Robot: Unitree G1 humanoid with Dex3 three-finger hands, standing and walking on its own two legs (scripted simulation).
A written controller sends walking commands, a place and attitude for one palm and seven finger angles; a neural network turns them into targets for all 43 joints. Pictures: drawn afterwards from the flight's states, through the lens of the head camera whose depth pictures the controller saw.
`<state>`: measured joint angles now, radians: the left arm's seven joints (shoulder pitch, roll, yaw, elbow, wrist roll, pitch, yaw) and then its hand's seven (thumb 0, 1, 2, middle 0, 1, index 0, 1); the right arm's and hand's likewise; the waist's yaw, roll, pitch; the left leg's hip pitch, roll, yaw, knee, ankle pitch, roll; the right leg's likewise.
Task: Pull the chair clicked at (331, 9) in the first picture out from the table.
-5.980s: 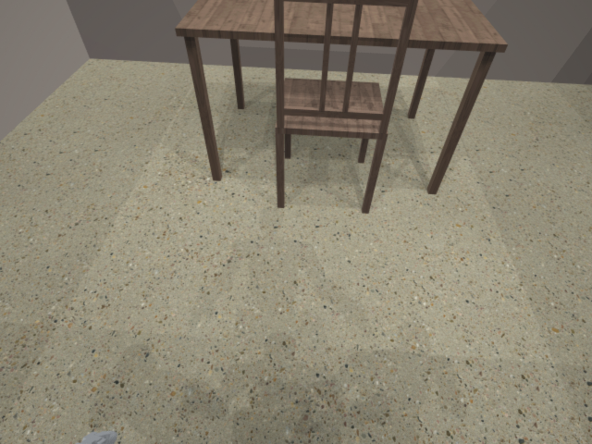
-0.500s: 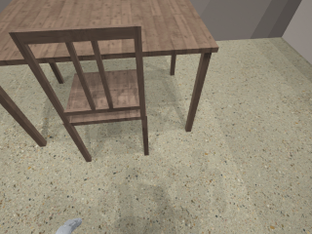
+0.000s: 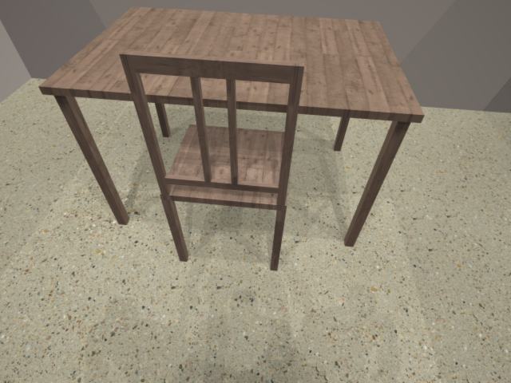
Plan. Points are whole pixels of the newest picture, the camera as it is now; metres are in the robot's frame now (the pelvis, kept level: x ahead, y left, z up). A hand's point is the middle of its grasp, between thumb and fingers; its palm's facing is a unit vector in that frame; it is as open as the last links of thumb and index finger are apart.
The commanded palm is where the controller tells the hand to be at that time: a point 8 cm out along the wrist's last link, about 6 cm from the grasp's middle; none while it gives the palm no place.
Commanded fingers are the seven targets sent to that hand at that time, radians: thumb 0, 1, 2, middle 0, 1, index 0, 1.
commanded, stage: take the last steps up to it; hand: left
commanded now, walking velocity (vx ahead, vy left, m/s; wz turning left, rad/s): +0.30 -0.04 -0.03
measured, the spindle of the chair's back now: (202, 135) +0.74 +0.23 -0.06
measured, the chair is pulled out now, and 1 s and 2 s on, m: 0.00 0.00 0.00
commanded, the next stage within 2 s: come to a stop and stand still in 0.72 s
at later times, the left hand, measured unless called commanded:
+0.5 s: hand (181, 332) +0.25 +0.18 -0.18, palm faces -0.06 -0.98 -0.19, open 7.3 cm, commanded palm none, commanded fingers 0.00 0.90 0.90 -0.20 -0.30 -0.20 -0.30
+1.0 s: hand (193, 317) +0.28 +0.16 -0.19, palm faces +0.06 -0.99 -0.15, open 7.3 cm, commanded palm none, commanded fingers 0.00 0.90 0.90 -0.20 -0.30 -0.20 -0.30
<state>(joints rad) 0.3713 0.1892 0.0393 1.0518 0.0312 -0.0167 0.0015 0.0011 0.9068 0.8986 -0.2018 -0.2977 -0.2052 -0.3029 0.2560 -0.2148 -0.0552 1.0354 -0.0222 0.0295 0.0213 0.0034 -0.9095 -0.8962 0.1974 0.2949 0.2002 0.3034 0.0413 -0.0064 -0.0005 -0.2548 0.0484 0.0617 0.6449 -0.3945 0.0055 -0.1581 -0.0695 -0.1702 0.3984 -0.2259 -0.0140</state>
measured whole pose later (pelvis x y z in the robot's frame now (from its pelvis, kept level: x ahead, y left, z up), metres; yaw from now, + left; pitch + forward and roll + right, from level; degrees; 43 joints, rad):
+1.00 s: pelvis +0.29 -0.01 -0.01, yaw -2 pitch -2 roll -1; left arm 0.28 0.17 0.02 1.13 0.01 0.00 0.03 0.00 0.92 0.90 -0.20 -0.30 -0.20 -0.30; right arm 0.17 -0.13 0.00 1.06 -0.01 -0.03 -0.03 -0.01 -0.92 -0.90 0.20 0.29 0.20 0.30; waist 0.04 -0.05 0.02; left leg -0.25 0.02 0.11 0.50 -0.23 0.04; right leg -0.13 -0.03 -0.13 0.47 -0.31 0.00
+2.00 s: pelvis +0.24 -0.07 -0.01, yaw -1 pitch -1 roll +0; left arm 0.33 0.12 -0.01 1.10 0.01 -0.01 0.02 0.00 0.91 0.90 -0.20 -0.30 -0.20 -0.30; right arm 0.36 -0.13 -0.02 1.10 -0.02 0.01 -0.02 0.00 -0.91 -0.90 0.20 0.30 0.20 0.30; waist -0.02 0.03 0.04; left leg -0.25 0.05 0.00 0.50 -0.24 -0.03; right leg -0.22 0.02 -0.08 0.48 -0.25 -0.05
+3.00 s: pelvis +0.24 +0.00 -0.01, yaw -3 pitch -2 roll +0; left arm 0.34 0.13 -0.01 1.11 0.02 -0.01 0.04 0.00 0.91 0.90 -0.20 -0.30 -0.20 -0.30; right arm 0.29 -0.14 -0.01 1.13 0.00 0.00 -0.01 0.00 -0.91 -0.90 0.20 0.30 0.20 0.30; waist -0.01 0.00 0.05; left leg -0.20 -0.04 0.07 0.44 -0.21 0.06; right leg -0.20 -0.07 -0.01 0.46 -0.22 0.05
